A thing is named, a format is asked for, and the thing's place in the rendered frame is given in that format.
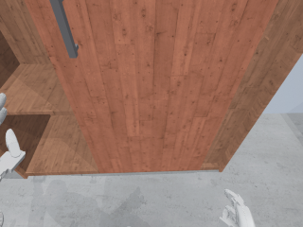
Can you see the robot left hand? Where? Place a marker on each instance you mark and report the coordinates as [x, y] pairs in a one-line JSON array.
[[12, 158]]

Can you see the wardrobe door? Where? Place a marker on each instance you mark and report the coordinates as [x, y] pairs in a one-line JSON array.
[[153, 79], [259, 70]]

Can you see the robot right hand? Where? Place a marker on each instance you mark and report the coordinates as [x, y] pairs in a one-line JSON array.
[[241, 216]]

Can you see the handle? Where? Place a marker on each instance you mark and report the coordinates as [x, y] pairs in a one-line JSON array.
[[71, 47], [282, 23]]

